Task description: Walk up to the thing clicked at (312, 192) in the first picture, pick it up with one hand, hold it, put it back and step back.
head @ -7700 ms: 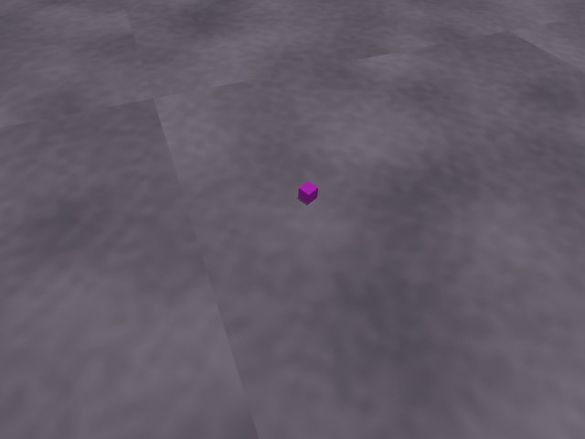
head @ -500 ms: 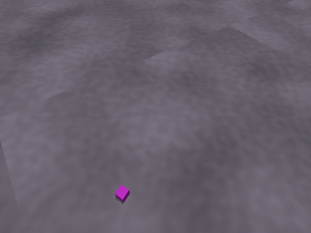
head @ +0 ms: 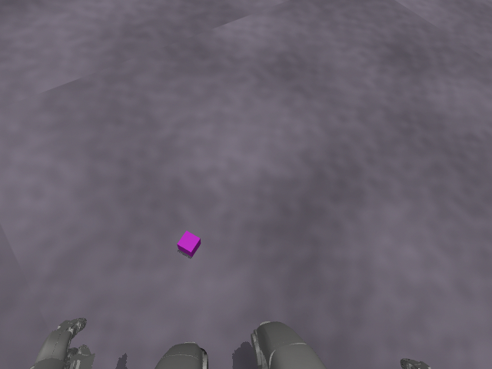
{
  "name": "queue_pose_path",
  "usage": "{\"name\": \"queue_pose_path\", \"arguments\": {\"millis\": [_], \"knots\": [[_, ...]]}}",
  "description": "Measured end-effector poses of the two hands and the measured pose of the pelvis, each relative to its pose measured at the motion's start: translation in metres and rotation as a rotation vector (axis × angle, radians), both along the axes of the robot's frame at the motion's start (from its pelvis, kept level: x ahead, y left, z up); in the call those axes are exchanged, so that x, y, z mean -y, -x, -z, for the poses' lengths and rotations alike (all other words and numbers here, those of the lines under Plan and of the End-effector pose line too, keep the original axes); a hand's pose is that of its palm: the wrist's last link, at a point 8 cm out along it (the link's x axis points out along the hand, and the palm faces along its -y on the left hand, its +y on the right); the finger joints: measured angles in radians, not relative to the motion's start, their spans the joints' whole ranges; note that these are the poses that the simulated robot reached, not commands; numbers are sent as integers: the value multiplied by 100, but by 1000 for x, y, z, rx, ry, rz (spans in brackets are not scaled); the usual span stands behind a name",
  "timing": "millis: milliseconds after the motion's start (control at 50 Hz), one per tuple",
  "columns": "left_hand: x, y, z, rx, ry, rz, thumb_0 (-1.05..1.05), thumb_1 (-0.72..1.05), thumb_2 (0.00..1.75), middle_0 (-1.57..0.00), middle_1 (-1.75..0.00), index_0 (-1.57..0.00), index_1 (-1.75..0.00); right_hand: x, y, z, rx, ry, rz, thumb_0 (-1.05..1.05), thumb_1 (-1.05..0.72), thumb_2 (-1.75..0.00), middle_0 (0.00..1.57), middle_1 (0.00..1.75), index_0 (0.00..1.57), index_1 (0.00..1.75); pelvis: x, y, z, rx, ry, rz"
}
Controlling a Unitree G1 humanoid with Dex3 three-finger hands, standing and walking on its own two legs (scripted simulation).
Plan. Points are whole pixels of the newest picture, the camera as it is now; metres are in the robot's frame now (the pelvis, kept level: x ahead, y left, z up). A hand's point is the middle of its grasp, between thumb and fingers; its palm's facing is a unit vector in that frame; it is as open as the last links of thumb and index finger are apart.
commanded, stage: walk up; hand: left
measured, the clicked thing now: (189, 243) +0.53 +0.16 -0.73
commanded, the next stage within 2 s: none
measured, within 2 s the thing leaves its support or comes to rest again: neither
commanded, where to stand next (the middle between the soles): +0.14 -0.07 m, yaw +0 degrees
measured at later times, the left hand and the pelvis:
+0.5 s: hand out of the picture +0.00 +0.23 -0.13, palm faces -0.03 -0.91 -0.41, open 7.4 cm; pelvis -0.13 -0.03 +0.00, yaw -1 degrees
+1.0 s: hand out of the picture -0.21 +0.20 -0.15, palm faces -0.04 -0.92 -0.39, open 7.4 cm; pelvis -0.24 -0.07 -0.01, yaw -3 degrees
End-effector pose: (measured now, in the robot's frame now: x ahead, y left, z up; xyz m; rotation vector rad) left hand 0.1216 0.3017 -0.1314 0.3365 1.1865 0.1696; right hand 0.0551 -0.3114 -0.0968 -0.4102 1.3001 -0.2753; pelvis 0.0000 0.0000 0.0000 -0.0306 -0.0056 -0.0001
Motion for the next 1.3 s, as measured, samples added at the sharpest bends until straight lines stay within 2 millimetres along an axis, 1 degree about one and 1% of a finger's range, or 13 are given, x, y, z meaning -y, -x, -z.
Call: {"name": "queue_pose_path", "arguments": {"millis": [120, 220, 280, 340, 480, 600, 700, 820, 920, 1000, 1100, 1200, 1300], "knots": [[2, 39, 0, -49, -28, 25, 0, 90, 90, -20, -30, -20, -30, 3, 9, 8, 85, -16, 0, 1, -90, -90, 20, 30, 21, 30, 5, 28, 5, 8, -22, 39], [13, 68, -4, -42, -62, 47, 0, 90, 90, -20, -30, -20, -30, 20, 22, 24, 154, -45, 2, 1, -90, -90, 20, 30, 21, 30, 19, 56, 16, 27, -36, 78], [25, 89, -14, -24, -63, 43, 0, 90, 90, -20, -30, -20, -30, 30, 32, 30, 175, -62, 18, 1, -90, -90, 20, 30, 21, 30, 27, 71, 15, 43, -8, 57], [32, 107, -27, 1, -64, 33, 0, 90, 90, -21, -30, -21, -30, 34, 45, 24, 177, -75, 20, 1, -90, -90, 20, 30, 20, 30, 32, 84, 7, 41, -60, 71], [35, 125, -39, 87, -73, 30, 0, 90, 90, -21, -30, -21, -30, 41, 89, 17, 147, -42, -27, 1, -90, -90, 20, 30, 20, 30, 34, 122, 3, 10, -62, 33], [28, 149, -16, 170, -32, 14, 0, 90, 90, -21, -30, -21, -30, 35, 136, 18, 94, 7, -79, 1, -90, -90, 20, 30, 20, 30, 32, 166, 18, 37, -58, -25], [35, 199, -7, 90, 17, -24, 0, 90, 90, -20, -30, -20, -30, 30, 172, 0, 96, 5, -86, 1, -90, -90, 20, 30, 21, 30, 34, 192, 8, 47, -23, -29], [39, 266, -5, -1, 29, -43, 0, 90, 90, -20, -30, -20, -30, 43, 185, -16, 165, 11, -93, 1, -90, -90, 20, 30, 21, 30, 46, 218, 0, 22, -12, 9], [48, 312, -4, -68, -27, -20, 0, 90, 90, -20, -30, -20, -30, 65, 192, -4, 243, -20, -81, 1, -90, -90, 20, 30, 21, 30, 62, 238, 11, 34, -15, 57], [58, 337, -16, -62, -50, -35, 0, 90, 90, -20, -30, -21, -30, 73, 210, 9, 223, -52, -39, 1, -90, -90, 20, 30, 20, 30, 66, 244, 8, 51, -1, 51], [54, 340, -30, -29, -68, -56, 1, 90, 90, -21, -30, -21, -30, 68, 231, 20, 161, -94, -17, 1, -90, -90, 20, 30, 20, 30, 61, 244, 4, 45, -16, 27], [35, 324, -27, 22, -71, -61, 0, 90, 90, -21, -30, -21, -30, 49, 241, 27, 91, -106, -37, 1, -90, -90, 20, 30, 20, 30, 50, 244, 8, 45, -27, -9], [26, 302, -23, 30, -55, -50, 0, 90, 90, -21, -30, -21, -30, 29, 244, 17, 124, -115, -31, 1, -90, -90, 20, 30, 20, 30, 42, 245, 3, 55, -29, -1]]}}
